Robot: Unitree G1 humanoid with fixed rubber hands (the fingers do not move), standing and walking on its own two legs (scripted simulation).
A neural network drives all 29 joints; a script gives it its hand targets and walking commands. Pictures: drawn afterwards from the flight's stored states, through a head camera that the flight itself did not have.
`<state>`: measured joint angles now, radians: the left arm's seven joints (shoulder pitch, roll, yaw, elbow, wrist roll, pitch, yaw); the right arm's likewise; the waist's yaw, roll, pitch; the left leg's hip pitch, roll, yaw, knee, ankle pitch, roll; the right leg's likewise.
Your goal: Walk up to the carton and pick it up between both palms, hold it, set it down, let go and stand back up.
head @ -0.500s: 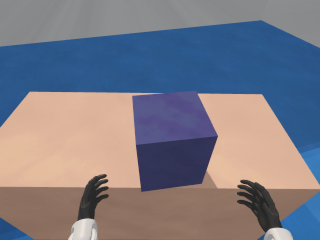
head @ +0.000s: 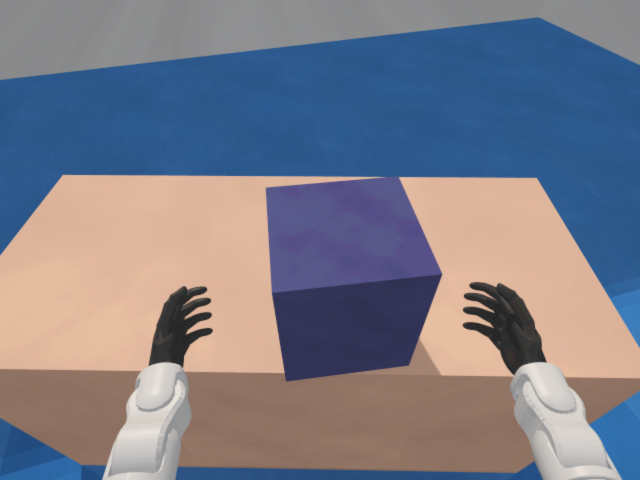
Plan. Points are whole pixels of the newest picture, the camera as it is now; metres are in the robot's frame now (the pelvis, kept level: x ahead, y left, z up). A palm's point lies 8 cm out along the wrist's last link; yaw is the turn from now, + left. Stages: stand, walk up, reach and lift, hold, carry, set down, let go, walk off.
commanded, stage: reach and lift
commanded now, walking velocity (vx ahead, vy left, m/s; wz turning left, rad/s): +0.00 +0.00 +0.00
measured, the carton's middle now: (340, 281) +0.42 +0.03 -0.02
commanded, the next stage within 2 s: none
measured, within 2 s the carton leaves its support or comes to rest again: neither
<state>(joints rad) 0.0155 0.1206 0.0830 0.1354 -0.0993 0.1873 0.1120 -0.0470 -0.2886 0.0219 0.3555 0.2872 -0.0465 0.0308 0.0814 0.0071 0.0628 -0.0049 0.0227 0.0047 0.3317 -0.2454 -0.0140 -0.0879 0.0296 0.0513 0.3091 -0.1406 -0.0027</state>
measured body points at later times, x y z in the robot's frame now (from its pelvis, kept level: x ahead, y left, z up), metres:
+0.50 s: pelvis +0.00 +0.00 +0.00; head +0.01 +0.00 +0.45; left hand +0.32 +0.24 +0.09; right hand +0.38 -0.18 +0.09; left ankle -0.04 +0.12 -0.75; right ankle +0.02 -0.12 -0.75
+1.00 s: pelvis +0.00 -0.01 +0.00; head +0.03 -0.01 +0.45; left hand +0.39 +0.24 +0.13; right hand +0.45 -0.16 +0.13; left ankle -0.04 +0.12 -0.75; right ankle +0.02 -0.12 -0.75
